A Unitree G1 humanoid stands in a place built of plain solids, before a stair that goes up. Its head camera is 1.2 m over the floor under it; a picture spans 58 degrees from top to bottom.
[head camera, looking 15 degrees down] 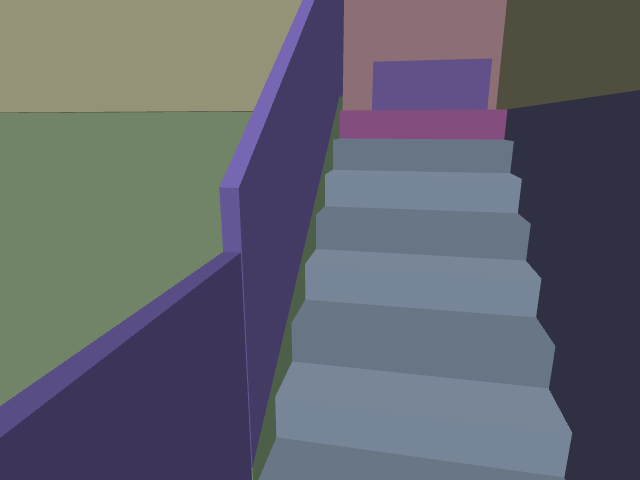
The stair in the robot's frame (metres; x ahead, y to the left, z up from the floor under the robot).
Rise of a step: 0.16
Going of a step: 0.23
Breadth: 0.92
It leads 11 degrees to the right of straight ahead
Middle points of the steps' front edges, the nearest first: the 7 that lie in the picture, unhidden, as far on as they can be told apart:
1.17 -0.30 0.32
1.40 -0.34 0.48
1.62 -0.39 0.64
1.85 -0.43 0.80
2.07 -0.47 0.96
2.29 -0.52 1.12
2.52 -0.56 1.28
